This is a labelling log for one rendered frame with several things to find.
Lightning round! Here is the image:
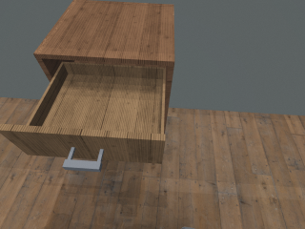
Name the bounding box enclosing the cabinet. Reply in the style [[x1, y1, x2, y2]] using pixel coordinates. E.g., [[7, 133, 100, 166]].
[[33, 0, 175, 134]]

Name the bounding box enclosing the drawer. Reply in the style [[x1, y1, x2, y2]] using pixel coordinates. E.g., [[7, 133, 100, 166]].
[[0, 61, 166, 164]]

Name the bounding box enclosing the handle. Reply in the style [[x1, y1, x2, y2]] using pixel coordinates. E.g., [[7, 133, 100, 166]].
[[62, 147, 104, 173]]

